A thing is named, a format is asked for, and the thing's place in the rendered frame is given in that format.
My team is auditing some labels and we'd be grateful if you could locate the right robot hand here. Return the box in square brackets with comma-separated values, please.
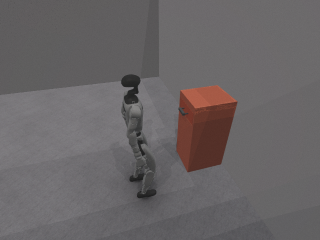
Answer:
[135, 157, 148, 171]

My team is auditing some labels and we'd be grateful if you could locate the handle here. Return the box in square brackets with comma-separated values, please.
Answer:
[178, 107, 189, 116]

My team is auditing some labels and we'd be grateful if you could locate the left robot upper arm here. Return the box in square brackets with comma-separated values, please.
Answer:
[121, 90, 128, 116]

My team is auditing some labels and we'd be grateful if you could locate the left robot thigh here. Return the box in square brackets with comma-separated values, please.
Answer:
[141, 130, 148, 146]

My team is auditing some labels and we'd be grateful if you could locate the right robot forearm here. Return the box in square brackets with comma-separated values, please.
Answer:
[128, 133, 142, 160]

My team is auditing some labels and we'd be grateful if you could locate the drawer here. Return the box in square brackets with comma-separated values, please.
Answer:
[180, 98, 194, 125]

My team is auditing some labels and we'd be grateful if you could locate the cabinet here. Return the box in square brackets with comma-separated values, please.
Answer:
[176, 85, 238, 172]

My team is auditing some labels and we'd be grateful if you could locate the right robot upper arm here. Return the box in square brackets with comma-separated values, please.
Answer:
[126, 105, 141, 138]

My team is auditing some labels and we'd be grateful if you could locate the right robot shin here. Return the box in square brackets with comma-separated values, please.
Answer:
[141, 170, 156, 194]

